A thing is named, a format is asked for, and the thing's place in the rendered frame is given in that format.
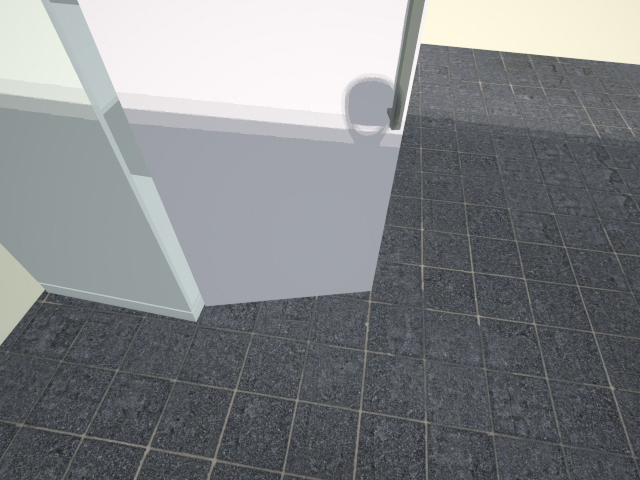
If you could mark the fridge door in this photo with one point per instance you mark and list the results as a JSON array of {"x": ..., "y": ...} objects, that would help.
[{"x": 264, "y": 126}]

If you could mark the handle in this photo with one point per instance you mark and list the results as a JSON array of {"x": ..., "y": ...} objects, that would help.
[{"x": 406, "y": 62}]

